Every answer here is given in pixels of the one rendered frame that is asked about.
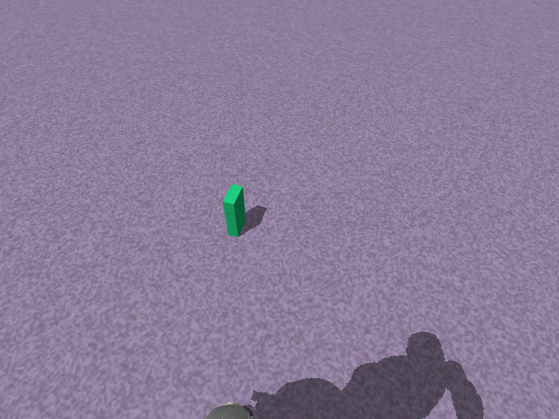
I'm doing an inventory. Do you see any carton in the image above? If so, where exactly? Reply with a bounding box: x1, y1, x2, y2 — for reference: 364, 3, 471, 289
223, 184, 246, 237

